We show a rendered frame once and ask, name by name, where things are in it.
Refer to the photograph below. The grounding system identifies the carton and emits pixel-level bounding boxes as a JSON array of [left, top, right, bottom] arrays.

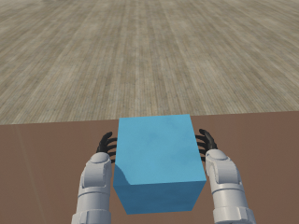
[[113, 114, 206, 215]]

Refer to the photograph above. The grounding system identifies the robot left hand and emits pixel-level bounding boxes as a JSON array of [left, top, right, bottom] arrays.
[[96, 132, 118, 163]]

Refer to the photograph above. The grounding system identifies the robot right hand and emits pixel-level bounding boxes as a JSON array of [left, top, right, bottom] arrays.
[[195, 129, 218, 161]]

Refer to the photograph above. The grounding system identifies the right robot forearm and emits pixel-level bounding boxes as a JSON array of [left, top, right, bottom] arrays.
[[205, 148, 257, 224]]

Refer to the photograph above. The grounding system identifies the left robot forearm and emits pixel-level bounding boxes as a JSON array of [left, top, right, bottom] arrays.
[[71, 152, 112, 224]]

